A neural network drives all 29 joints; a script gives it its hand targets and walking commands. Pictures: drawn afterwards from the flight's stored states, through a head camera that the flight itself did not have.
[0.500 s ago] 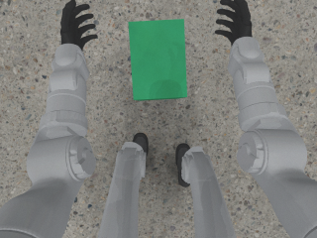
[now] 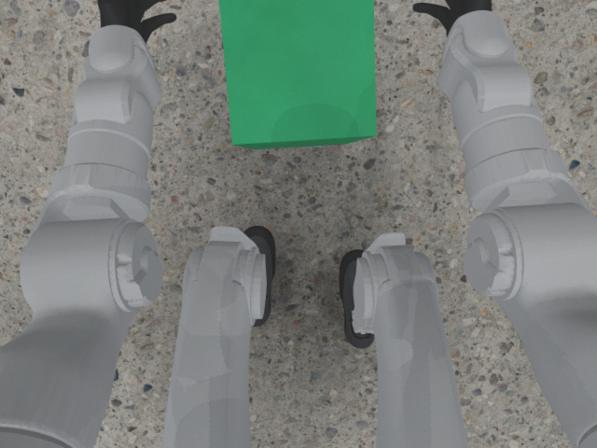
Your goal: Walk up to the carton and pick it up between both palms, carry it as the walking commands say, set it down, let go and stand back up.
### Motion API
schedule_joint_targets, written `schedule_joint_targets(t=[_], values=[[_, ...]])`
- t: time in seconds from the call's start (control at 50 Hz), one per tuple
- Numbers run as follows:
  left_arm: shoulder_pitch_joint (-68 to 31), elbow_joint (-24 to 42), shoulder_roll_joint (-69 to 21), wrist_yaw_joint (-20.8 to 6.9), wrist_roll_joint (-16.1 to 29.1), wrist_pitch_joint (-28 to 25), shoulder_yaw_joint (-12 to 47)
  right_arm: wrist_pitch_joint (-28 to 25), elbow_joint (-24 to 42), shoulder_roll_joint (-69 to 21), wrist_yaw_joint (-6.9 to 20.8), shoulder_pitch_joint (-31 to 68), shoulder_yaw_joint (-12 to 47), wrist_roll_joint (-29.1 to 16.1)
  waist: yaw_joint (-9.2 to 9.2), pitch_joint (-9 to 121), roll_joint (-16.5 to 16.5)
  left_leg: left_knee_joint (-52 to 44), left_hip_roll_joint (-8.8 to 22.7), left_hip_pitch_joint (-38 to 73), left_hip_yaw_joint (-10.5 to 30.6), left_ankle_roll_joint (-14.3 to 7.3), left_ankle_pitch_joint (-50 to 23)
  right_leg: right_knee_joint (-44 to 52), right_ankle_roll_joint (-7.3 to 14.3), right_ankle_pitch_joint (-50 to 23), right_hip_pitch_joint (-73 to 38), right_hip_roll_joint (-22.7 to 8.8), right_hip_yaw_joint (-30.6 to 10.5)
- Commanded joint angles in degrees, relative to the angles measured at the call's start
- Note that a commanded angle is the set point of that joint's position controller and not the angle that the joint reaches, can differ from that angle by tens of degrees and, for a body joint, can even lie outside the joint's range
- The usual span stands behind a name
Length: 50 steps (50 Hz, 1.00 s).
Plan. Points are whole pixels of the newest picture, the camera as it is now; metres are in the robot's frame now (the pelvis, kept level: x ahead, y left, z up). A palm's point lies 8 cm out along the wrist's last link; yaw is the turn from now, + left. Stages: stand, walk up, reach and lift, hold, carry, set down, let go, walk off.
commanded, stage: reach and lift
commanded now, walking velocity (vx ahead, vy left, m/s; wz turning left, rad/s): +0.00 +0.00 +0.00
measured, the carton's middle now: (297, 60) +0.55 +0.04 -0.32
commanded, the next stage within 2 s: none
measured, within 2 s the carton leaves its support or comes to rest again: leaves its support in 1.92 s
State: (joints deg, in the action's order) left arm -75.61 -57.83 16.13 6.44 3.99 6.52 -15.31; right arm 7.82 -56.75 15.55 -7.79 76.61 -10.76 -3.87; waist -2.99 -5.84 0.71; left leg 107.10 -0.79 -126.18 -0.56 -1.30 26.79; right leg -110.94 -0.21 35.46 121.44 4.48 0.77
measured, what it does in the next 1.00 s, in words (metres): lowers itself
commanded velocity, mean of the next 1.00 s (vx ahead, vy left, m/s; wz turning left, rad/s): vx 0.00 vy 0.00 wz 0.00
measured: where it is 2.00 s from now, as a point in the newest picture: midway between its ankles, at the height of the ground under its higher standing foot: (307, 303)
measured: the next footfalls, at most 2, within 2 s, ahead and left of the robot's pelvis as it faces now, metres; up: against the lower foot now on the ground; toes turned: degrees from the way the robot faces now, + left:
none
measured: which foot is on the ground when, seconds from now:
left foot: down 0.00-1.00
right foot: down 0.00-1.00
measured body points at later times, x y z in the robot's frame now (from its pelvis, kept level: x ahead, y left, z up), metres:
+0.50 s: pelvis -0.01 +0.00 -0.08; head +0.37 +0.01 +0.15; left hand +0.53 +0.22 -0.27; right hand +0.56 -0.13 -0.27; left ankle +0.12 +0.11 -0.42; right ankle +0.08 -0.11 -0.42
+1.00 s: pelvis -0.02 -0.01 -0.08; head +0.36 +0.01 +0.15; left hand +0.54 +0.20 -0.27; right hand +0.56 -0.11 -0.26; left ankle +0.12 +0.11 -0.42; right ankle +0.08 -0.11 -0.42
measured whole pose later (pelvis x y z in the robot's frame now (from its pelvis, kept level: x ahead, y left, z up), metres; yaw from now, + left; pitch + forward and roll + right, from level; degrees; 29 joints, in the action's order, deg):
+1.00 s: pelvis -0.02 -0.01 -0.08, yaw +0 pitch +36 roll +0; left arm -88.8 -70.9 19.5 6.0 10.8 1.6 -8.5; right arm 4.6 -66.4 16.6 -8.2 89.4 -1.5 -10.1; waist -2.8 -24.3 0.9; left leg 122.7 0.8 -130.7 -1.5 -1.2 27.7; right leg -127.7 0.1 36.9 126.5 5.4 1.3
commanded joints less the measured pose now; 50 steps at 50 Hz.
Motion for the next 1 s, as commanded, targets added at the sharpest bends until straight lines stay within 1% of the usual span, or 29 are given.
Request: schedule_joint_targets(t=[0.0, 0.12, 0.32, 0.34, 0.36, 0.38, 0.42, 0.46, 0.5, 0.52, 0.56, 0.64, 0.72, 0.86, 0.98], values=[[-15.4, 3.9, 6.9, 0.3, 0.9, -1.6, 0.7, -1.5, 4.3, 6.2, 0.0, 16.3, 0.7, -1.2, -0.90, 63.8, 0.3, -2.5, -1.4, 46.6, -0.2, 2.5, -18.5, 7.7, -1.8, -13.9, -20.0, 0.9, 1.8], [-18.3, 0.9, 8.3, 0.3, 2.9, -2.9, 2.4, -2.6, 1.2, 7.4, 0.0, 18.9, 2.8, -3.5, -0.99, 61.4, -0.1, 2.2, -0.9, 45.9, 0.6, 2.1, -19.4, 3.1, -1.6, -13.4, -17.0, 0.4, 1.2], [-22.2, -3.1, 10.7, -0.1, 6.3, -5.3, 5.3, -4.7, -2.3, 8.4, 0.0, 23.2, 6.7, -6.9, -1.28, 57.9, -0.1, 9.1, -0.1, 43.1, 1.7, 1.8, -21.3, -3.2, -1.8, -15.2, -15.0, -0.6, -0.4], [-22.8, -3.1, 11.2, -0.1, 6.7, -5.4, 5.4, -4.9, -2.1, 8.7, -0.1, 24.0, 7.1, -7.3, -1.42, 58.4, 0.1, 9.7, 0.0, 43.1, 1.7, 1.8, -21.5, -3.8, -1.8, -15.5, -15.5, -0.6, -0.5], [-23.6, -2.9, 11.8, -0.1, 7.1, -5.6, 5.3, -5.0, -1.7, 9.1, -0.3, 25.2, 7.7, -7.4, -2.06, 58.4, 0.5, 10.0, 0.0, 41.8, 1.6, 1.8, -21.0, -4.4, -1.7, -15.6, -16.8, -0.7, -0.8], [-24.4, -3.4, 12.3, -0.1, 7.7, -5.7, 5.4, -5.0, -1.9, 9.2, -0.4, 26.4, 8.2, -7.4, -2.31, 57.4, 1.3, 10.4, 0.1, 40.2, 1.7, 1.8, -20.4, -5.0, -1.7, -15.7, -17.4, -0.8, -1.0], [-25.6, -2.6, 13.1, -0.2, 8.8, -5.9, 5.7, -5.0, -1.1, 9.2, -0.7, 27.3, 8.9, -7.5, -1.93, 58.8, 2.6, 11.3, 0.2, 40.4, 1.8, 1.7, -21.2, -5.9, -1.8, -17.1, -19.5, -0.9, -1.1], [-25.6, -3.6, 13.8, -0.2, 9.3, -5.8, 6.1, -4.7, -0.4, 8.9, -0.9, 27.4, 9.3, -7.8, -1.51, 58.7, 3.2, 11.7, 0.3, 41.2, 1.7, 1.5, -20.6, -6.0, -2.0, -16.4, -19.8, -0.8, -0.8], [-25.0, -4.6, 13.7, -0.1, 8.8, -5.7, 6.1, -4.5, 0.2, 8.4, -0.8, 27.2, 9.5, -8.2, -2.36, 57.5, 3.1, 12.0, 0.3, 41.1, 1.4, 1.3, -20.7, -6.1, -2.0, -16.4, -19.6, -0.5, -0.9], [-24.3, -5.5, 13.5, -0.2, 8.5, -5.7, 6.0, -4.4, -0.2, 8.2, -0.7, 26.7, 9.6, -8.4, -2.88, 56.4, 2.9, 12.0, 0.3, 40.6, 1.3, 1.3, -20.5, -6.1, -2.0, -16.2, -19.2, -0.4, -1.0], [-23.4, -6.8, 13.1, -0.4, 8.0, -5.6, 5.7, -4.2, -1.4, 7.8, -0.5, 25.5, 9.5, -8.3, -3.36, 54.5, 2.7, 12.0, 0.4, 39.3, 1.1, 1.2, -19.8, -5.9, -2.1, -15.9, -18.8, -0.3, -1.2], [-23.5, -7.2, 12.6, -0.9, 7.8, -5.7, 5.3, -4.0, -2.8, 7.6, -0.4, 24.3, 8.7, -7.5, -2.64, 52.6, 2.4, 11.7, 0.4, 37.4, 1.0, 1.5, -18.7, -5.3, -2.1, -15.7, -18.6, -0.3, -1.5], [-24.8, -7.0, 12.1, -1.1, 8.2, -5.8, 5.8, -4.1, -3.3, 7.4, -0.4, 25.3, 8.5, -7.1, -2.03, 51.7, 1.8, 11.4, 0.4, 37.0, 1.1, 1.6, -18.0, -4.9, -2.0, -15.0, -18.3, -0.4, -1.7], [-27.1, -7.5, 10.7, -0.8, 7.8, -5.9, 6.7, -4.1, -3.8, 5.6, -0.2, 27.8, 9.4, -7.0, -2.30, 51.5, 1.6, 10.8, 0.0, 37.8, 1.1, 1.7, -17.3, -4.7, -2.1, -13.9, -18.4, -0.1, -1.5], [-28.1, -8.1, 8.7, -0.1, 6.0, -6.0, 6.2, -4.2, -4.3, 4.0, -0.6, 28.2, 8.6, -5.5, -2.28, 51.1, 1.6, 10.5, -0.6, 39.0, 1.0, 1.8, -17.5, -4.7, -2.3, -13.7, -18.3, 0.7, -1.2]])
